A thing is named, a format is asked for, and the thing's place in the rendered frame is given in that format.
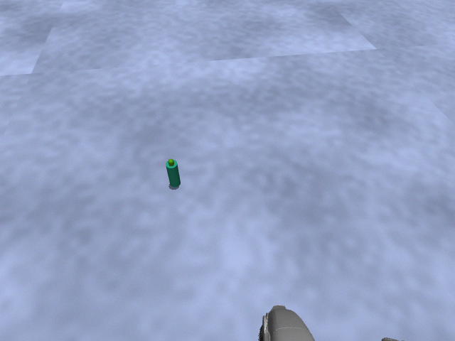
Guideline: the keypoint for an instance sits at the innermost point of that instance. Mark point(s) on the bottle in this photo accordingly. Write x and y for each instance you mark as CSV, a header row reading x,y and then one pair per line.
x,y
173,174

